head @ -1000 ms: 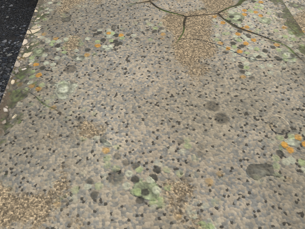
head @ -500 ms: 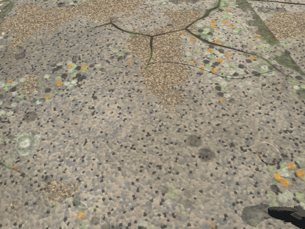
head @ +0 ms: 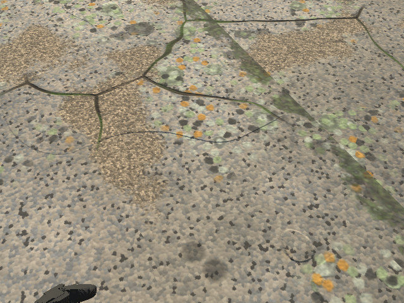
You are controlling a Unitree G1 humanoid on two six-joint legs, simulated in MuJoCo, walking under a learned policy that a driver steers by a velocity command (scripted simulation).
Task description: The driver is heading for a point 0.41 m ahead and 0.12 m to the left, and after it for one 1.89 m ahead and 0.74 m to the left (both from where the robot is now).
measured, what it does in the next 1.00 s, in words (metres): walks ahead, turning left: right foot, then left foot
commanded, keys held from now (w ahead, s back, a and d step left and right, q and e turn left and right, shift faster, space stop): w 0.04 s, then w+q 0.38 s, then q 0.58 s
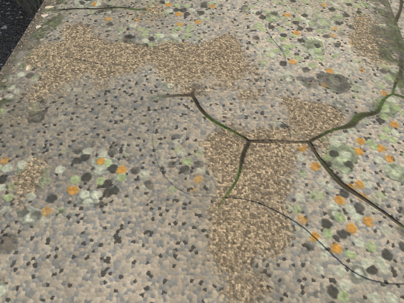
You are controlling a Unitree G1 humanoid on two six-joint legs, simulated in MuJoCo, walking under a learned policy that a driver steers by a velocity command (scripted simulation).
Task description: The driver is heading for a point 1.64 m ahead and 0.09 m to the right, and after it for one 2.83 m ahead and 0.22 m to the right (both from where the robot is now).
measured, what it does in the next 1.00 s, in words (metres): steps on the spot: right foot, then left foot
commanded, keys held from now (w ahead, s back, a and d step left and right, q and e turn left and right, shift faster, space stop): q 0.18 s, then no key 0.68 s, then w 0.14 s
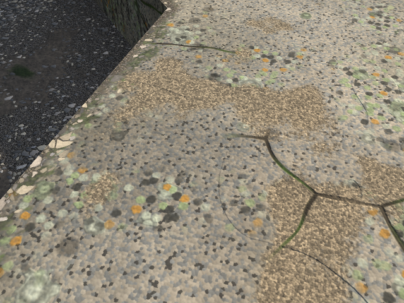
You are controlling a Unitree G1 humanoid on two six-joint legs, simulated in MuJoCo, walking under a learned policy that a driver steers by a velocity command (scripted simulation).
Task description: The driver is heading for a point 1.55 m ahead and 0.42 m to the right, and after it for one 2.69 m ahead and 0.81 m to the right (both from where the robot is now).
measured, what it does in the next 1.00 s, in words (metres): walks ahead: left foot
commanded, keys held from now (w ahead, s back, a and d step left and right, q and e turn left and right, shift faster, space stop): w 0.78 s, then w+e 0.22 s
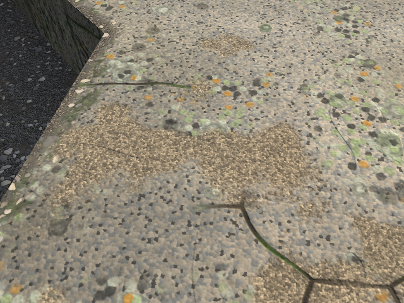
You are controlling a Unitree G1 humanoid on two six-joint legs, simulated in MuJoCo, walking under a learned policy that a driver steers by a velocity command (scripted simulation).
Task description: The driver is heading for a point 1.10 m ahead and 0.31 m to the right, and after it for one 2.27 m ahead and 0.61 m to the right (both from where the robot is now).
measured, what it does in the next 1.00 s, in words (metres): walks ahead, turning right: right foot, then left foot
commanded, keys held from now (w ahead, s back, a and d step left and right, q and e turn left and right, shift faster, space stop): w+e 0.76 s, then w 0.24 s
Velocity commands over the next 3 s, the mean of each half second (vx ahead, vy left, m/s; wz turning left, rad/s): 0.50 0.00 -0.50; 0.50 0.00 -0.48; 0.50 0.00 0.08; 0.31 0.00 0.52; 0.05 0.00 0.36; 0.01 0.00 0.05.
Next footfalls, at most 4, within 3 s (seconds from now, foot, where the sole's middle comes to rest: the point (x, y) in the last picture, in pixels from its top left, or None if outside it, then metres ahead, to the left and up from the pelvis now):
0.14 right None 0.27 -0.14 -0.78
0.64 left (205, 272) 0.59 -0.01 -0.78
1.14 right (303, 234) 0.71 -0.37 -0.78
1.68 left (261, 156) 1.09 -0.29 -0.78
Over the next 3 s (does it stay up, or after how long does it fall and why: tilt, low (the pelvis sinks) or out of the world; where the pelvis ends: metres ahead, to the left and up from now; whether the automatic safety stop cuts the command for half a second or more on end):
stays up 1.09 -0.36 -0.01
